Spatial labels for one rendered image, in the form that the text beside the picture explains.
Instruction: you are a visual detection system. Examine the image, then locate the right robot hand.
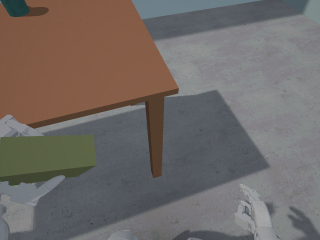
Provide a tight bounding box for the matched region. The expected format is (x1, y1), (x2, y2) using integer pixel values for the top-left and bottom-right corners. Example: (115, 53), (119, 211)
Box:
(234, 184), (274, 234)

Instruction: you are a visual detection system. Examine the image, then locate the robot right forearm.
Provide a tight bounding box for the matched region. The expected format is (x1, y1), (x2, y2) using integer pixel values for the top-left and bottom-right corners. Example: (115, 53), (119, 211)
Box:
(254, 226), (281, 240)

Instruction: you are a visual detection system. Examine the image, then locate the robot left forearm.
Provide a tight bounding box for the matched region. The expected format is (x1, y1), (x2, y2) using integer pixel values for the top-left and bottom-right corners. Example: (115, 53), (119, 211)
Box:
(0, 204), (10, 240)

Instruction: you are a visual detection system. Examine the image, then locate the left robot hand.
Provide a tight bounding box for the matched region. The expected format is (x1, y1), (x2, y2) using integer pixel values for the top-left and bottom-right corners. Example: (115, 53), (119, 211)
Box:
(0, 114), (65, 207)

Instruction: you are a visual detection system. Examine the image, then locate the table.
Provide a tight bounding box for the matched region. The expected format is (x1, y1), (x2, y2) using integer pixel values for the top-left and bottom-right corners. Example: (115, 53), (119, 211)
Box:
(0, 0), (179, 178)

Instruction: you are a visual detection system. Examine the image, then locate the robot left thigh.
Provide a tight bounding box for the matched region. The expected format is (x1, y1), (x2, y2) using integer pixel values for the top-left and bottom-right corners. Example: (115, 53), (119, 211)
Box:
(108, 230), (138, 240)

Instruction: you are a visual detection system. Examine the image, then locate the sponge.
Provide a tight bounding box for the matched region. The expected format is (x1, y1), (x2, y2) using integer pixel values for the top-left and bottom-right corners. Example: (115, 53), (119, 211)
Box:
(0, 134), (97, 186)

